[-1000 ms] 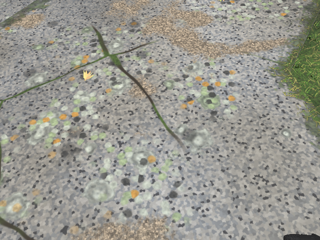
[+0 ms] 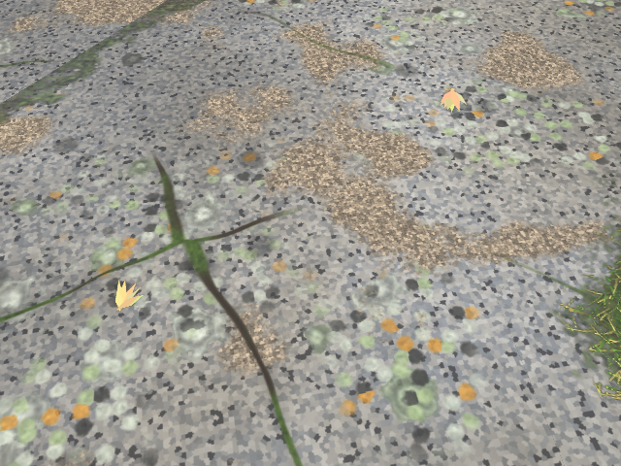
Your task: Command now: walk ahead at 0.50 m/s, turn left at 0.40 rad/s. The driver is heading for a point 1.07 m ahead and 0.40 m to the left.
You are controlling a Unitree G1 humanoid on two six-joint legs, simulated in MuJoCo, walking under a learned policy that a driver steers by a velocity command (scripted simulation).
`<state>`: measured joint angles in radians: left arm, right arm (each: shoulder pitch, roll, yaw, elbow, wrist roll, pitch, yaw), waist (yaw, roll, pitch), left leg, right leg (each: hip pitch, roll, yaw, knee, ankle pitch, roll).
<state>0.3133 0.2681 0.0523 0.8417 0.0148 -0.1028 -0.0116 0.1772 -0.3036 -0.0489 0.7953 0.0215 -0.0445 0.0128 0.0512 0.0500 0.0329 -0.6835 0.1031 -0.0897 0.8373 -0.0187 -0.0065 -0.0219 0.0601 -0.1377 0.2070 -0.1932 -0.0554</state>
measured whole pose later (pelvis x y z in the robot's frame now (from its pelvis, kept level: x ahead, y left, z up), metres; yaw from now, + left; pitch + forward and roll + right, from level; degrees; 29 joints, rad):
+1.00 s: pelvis +0.56 +0.12 +0.00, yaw +35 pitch +1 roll -2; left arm 0.30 0.28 0.07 0.82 0.01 -0.09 -0.01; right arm 0.19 -0.32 -0.07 0.64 0.02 -0.01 0.01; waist 0.06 0.05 0.04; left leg -0.69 0.09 -0.06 0.96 -0.16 -0.01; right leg -0.08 0.02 -0.13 0.28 -0.22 -0.02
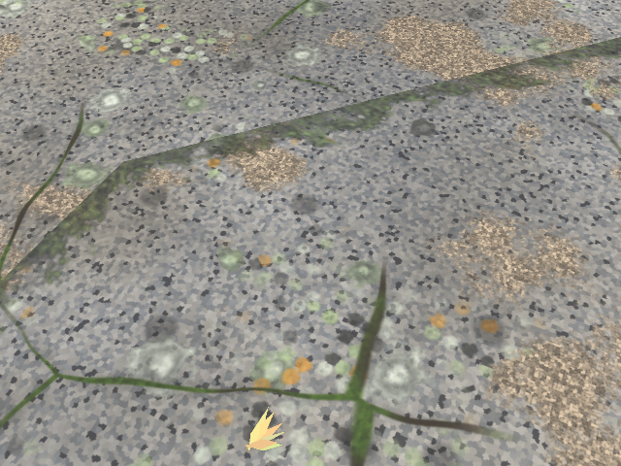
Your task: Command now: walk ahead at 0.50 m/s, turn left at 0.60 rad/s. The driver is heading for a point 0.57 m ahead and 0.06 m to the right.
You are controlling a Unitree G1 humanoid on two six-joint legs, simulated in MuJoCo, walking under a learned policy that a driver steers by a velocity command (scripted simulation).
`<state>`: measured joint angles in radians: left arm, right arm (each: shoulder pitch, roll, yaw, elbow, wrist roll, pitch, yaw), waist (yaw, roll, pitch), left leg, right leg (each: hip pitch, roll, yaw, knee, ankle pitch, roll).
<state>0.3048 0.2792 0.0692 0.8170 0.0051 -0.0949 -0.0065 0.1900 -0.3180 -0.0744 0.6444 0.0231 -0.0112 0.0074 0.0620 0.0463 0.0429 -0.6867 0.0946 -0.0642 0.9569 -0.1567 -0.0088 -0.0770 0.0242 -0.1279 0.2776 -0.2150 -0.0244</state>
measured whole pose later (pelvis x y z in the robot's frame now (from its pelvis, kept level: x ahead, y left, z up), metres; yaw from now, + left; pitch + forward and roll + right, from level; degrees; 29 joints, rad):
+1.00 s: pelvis +0.52 +0.03 +0.00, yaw -7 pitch +2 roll +0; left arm 0.16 0.26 0.04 0.78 0.02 -0.04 -0.03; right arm 0.16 -0.30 -0.05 0.79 0.00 -0.02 -0.04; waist 0.01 0.03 0.07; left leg -0.54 0.09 -0.06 0.94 -0.36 -0.06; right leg -0.31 0.07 -0.02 0.40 -0.12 -0.08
